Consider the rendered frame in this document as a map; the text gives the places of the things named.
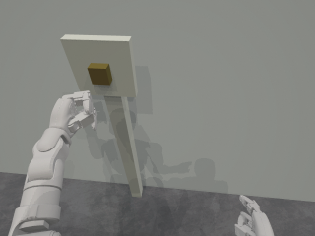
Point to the panel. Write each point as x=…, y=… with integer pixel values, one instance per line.
x=117, y=51

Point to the button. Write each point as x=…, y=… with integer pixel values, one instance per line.
x=100, y=74

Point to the robot left forearm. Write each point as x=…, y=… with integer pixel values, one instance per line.
x=39, y=207

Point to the robot right hand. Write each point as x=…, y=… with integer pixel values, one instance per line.
x=257, y=224

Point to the robot left hand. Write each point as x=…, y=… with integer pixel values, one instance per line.
x=65, y=116

